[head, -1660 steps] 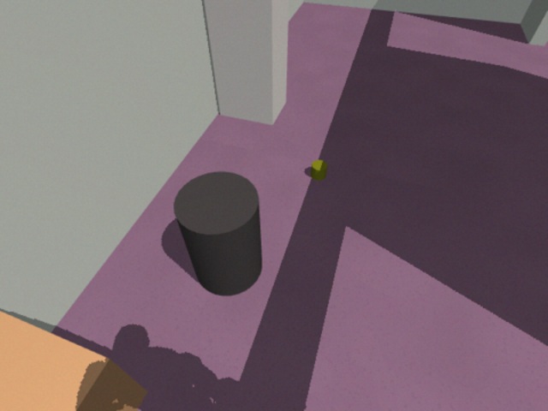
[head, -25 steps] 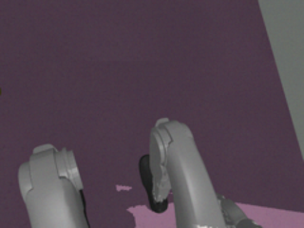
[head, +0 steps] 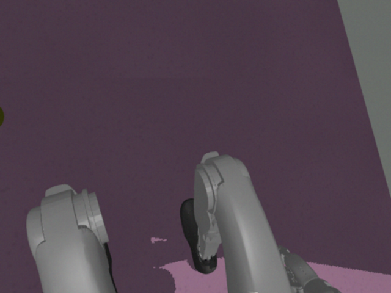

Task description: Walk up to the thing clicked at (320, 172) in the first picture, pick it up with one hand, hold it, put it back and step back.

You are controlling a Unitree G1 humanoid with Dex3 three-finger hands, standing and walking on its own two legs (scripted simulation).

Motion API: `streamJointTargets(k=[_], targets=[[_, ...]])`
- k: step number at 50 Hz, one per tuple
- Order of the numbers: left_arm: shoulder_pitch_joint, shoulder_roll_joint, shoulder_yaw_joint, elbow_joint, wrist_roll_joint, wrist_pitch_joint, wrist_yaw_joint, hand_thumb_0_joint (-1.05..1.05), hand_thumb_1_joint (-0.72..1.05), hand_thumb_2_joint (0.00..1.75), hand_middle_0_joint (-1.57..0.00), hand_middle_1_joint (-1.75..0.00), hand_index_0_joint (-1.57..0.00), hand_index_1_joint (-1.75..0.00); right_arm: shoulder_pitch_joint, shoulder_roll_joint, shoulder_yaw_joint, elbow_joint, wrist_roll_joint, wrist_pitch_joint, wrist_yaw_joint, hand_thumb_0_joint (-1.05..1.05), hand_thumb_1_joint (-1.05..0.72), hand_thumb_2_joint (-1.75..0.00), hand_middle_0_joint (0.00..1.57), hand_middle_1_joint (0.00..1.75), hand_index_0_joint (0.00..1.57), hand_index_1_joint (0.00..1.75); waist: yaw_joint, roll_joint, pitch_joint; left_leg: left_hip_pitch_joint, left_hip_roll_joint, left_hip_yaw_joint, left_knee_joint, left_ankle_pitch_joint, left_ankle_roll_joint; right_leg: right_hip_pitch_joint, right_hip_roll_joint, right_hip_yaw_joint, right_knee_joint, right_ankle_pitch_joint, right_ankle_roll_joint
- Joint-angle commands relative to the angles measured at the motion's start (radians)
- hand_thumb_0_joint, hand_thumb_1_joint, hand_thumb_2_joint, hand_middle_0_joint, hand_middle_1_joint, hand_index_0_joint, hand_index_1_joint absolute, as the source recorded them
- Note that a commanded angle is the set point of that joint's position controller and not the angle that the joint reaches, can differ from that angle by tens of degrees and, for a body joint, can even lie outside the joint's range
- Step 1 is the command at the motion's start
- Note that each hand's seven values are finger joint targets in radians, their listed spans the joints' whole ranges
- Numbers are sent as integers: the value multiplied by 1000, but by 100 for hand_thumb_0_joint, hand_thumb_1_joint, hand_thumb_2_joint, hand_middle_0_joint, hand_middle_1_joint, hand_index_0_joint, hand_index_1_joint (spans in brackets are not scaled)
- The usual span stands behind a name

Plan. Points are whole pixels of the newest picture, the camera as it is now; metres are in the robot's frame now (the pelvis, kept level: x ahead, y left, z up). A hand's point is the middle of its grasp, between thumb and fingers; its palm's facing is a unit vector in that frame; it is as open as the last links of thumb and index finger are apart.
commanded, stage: rise first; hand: left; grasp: from above
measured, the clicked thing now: out of the picture +0.49 +0.37 -0.28
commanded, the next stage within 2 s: approach in 0.70 s
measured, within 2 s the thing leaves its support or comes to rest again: neither
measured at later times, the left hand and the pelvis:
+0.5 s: hand out of the picture +0.45 +0.40 -0.15, palm faces -0.42 -0.13 -0.90, open 14.0 cm; pelvis +0.00 +0.00 +0.00, yaw +0 degrees
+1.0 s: hand out of the picture +0.46 +0.40 -0.15, palm faces -0.44 -0.10 -0.89, open 14.2 cm; pelvis +0.00 +0.00 +0.00, yaw +0 degrees
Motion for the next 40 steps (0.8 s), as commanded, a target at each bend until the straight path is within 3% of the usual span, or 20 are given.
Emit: streamJointTargets(k=[1,4,11,16,21,26,27,31,34,37,39,40], targets=[[-257,320,51,-168,-29,4,30,0,-48,95,-15,-95,-14,-96,191,-294,-97,-3,-1,4,-12,0,-90,-90,20,30,20,30,7,486,-683,626,3,113,-264,207,13,245,31,-106,-201,224,-93],[-253,304,46,-157,-30,2,30,0,-51,97,-12,-97,-11,-97,192,-294,-98,-5,0,9,-11,0,-90,-90,20,30,20,30,-5,465,-671,616,1,111,-264,205,14,243,30,-109,-203,224,-93],[-253,301,40,-168,-26,-2,29,0,-52,99,-12,-97,-11,-98,191,-286,-99,-5,0,9,-11,0,-90,-90,20,30,20,30,4,459,-683,597,2,122,-258,176,17,257,35,-100,-218,210,-91],[-274,291,33,-157,-29,1,27,0,-53,99,-11,-97,-10,-98,199,-293,-100,-3,2,7,-11,0,-90,-90,20,30,20,30,-17,436,-652,593,1,112,-261,180,17,237,32,-105,-214,209,-93],[-281,338,55,-162,-20,-8,39,0,-53,99,-11,-98,-10,-99,188,-291,-90,-7,0,11,-13,0,-90,-90,20,30,20,30,4,464,-679,586,0,119,-263,160,15,257,34,-104,-212,196,-93],[-308,309,36,-175,-18,3,38,0,-56,102,-8,-99,-7,-100,195,-295,-93,-1,-1,8,-13,0,-90,-90,20,30,20,30,-12,490,-687,626,4,109,-270,197,12,234,32,-109,-201,221,-93],[-266,296,21,-104,-12,11,36,0,-57,102,-8,-100,-7,-101,193,-291,-93,-6,1,7,-11,0,-90,-90,20,30,20,30,-17,467,-655,602,3,110,-263,184,15,223,34,-107,-203,215,-94],[-283,313,29,-126,-20,11,33,0,-55,102,-9,-100,-8,-101,196,-291,-90,-5,-2,4,-14,0,-90,-90,20,30,20,30,-15,444,-643,569,1,119,-255,163,18,245,34,-102,-216,203,-92],[-276,324,42,-148,-31,6,35,0,-55,100,-9,-100,-8,-101,188,-296,-88,-7,1,6,-14,0,-90,-90,20,30,20,30,3,463,-661,582,1,115,-268,163,14,248,33,-105,-210,198,-95],[-288,325,42,-167,-15,5,31,0,-57,102,-8,-101,-7,-102,201,-295,-93,-9,-2,5,-13,0,-90,-90,20,30,20,30,-4,503,-679,625,3,107,-277,185,8,242,32,-110,-199,212,-94],[-284,327,51,-177,-23,3,36,0,-58,103,-7,-100,-6,-101,193,-300,-94,-11,1,10,-14,0,-89,-90,20,30,20,30,2,491,-691,622,1,105,-274,189,11,234,32,-112,-198,212,-94],[-290,314,35,-162,-21,1,37,0,-58,102,-7,-101,-6,-102,189,-293,-91,-12,2,9,-14,0,-90,-90,20,30,20,30,-6,495,-680,605,2,109,-268,180,12,232,34,-109,-200,211,-95]])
